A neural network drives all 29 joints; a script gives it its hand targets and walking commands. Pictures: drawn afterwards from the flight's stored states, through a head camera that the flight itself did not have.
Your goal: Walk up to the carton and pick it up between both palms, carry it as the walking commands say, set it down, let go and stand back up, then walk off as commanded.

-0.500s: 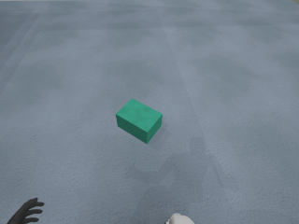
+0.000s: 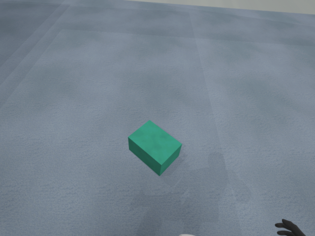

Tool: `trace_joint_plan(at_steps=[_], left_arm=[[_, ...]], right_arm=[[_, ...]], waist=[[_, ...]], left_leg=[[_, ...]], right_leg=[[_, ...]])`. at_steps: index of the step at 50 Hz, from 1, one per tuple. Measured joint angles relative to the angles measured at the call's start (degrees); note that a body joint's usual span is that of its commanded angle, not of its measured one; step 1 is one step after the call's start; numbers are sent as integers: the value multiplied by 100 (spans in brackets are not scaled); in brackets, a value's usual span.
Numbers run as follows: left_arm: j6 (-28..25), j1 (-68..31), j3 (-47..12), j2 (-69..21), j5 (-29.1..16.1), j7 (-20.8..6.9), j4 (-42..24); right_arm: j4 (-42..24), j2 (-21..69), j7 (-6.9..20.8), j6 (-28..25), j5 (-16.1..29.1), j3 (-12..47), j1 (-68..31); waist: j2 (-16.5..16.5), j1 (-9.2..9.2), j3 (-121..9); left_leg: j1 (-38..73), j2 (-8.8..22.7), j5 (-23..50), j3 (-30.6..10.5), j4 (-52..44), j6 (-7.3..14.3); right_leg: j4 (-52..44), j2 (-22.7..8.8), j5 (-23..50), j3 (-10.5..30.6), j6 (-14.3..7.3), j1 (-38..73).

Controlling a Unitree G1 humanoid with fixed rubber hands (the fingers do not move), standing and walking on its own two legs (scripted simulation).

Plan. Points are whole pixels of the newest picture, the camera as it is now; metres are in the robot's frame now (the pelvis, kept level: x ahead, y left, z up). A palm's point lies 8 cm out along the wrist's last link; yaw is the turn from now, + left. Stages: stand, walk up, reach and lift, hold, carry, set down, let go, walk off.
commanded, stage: walk up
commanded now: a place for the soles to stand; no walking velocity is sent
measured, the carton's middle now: (154, 146) +0.78 -0.01 -0.68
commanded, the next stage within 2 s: none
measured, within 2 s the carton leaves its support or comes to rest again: neither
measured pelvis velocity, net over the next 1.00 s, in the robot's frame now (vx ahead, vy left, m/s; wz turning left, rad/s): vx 0.24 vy -0.07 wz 0.06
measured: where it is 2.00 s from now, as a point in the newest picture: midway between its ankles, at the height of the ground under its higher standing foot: (127, 215)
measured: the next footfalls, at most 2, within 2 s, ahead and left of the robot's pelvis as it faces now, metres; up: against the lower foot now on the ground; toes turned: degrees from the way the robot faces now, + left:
right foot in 0.20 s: +0.21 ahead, -0.17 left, +0.00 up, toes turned -4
left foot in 0.56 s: +0.31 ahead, +0.07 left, +0.00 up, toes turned +6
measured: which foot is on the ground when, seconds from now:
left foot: down 0.00-0.20, up 0.22-0.54, down 0.56-1.00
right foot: up 0.00-0.18, down 0.20-0.56, up 0.58-0.76, down 0.78-1.00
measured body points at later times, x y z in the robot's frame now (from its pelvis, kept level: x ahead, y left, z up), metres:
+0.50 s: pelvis +0.16 -0.06 +0.01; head +0.19 -0.06 +0.46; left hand +0.19 +0.30 -0.07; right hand +0.29 -0.38 -0.09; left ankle +0.26 +0.07 -0.70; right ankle +0.17 -0.17 -0.72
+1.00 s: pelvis +0.24 -0.07 +0.00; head +0.26 -0.08 +0.45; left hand +0.35 +0.27 -0.09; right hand +0.37 -0.39 -0.11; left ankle +0.27 +0.06 -0.72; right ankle +0.27 -0.18 -0.72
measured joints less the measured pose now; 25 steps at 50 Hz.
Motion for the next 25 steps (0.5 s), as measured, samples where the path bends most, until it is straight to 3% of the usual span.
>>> trace_joint_plan(at_steps=[6, 10, 13, 16, 21, 25], left_arm=[[-15, -392, 97, -35, 19, -180, 18], [-103, -564, 192, 71, 50, -207, 20], [-216, -594, 250, 162, 59, -96, -57], [-236, -473, 220, 120, -1, 6, -65], [-251, -78, 179, 150, -41, 44, -16], [-196, 170, 108, 201, -54, 89, 51]], right_arm=[[61, -195, 16, 36, -63, -35, 294], [134, -294, 64, 128, -80, -53, 522], [256, -202, 12, 222, -49, 7, 550], [341, -104, -1, 226, -31, 111, 458], [363, 54, 149, 243, -70, 152, 232], [340, 144, 170, 281, -56, 134, -80]], waist=[[72, -325, -16], [275, -447, -49], [417, -338, -47], [566, -168, -3], [566, 76, 53], [410, 213, 137]], left_leg=[[469, 153, -234, -58, -222, -91], [532, 379, -766, -233, 269, -139], [-87, 263, -1301, -685, 1841, 15], [-660, 146, -887, -780, 2567, 9], [-933, 331, -509, -314, 1554, -105], [-682, 216, -29, -133, 596, -69]], right_leg=[[-1180, -324, 416, -48, 54, -451], [-2233, -176, 868, -198, 26, -40], [-1914, -41, 1067, -321, 13, -53], [-2073, 6, 846, -434, -50, 247], [-2512, 9, 790, -540, -57, 749], [-2480, -58, 563, -529, 30, 955]])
